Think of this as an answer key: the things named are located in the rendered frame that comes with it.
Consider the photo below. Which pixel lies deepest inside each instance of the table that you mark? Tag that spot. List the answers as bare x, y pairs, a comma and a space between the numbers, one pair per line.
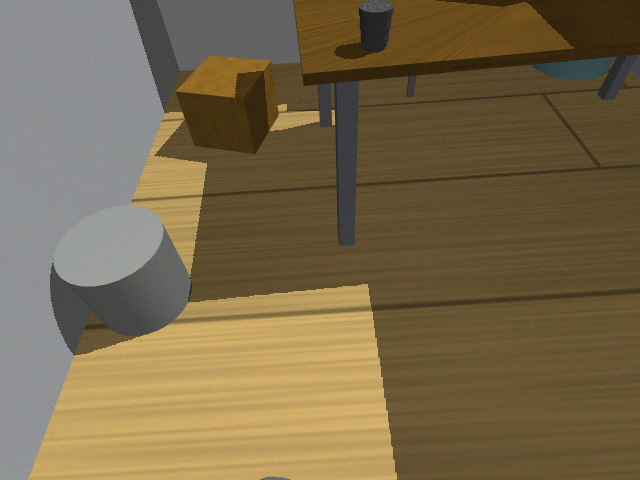
440, 36

